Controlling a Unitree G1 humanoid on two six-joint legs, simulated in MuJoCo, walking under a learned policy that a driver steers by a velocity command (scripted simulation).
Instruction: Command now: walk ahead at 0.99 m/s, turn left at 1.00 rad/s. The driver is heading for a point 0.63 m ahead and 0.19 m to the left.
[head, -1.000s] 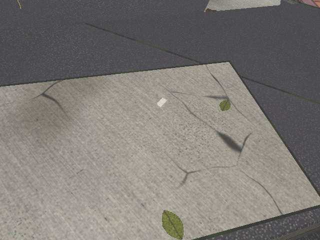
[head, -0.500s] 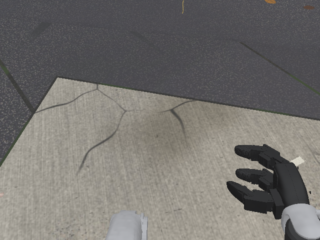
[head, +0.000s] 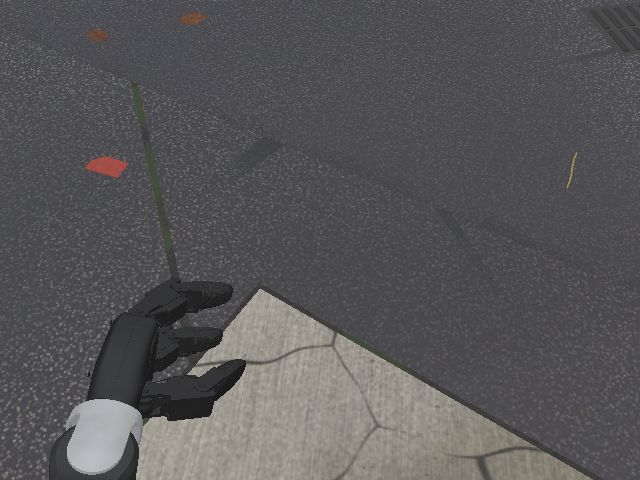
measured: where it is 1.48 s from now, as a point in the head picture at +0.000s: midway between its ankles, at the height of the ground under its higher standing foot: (199, 316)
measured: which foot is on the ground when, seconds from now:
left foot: down 0.00-0.02, up 0.04-0.42, down 0.44-0.82, up 0.84-1.00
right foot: up 0.00-0.02, down 0.04-0.40, up 0.42-0.78, down 0.80-1.00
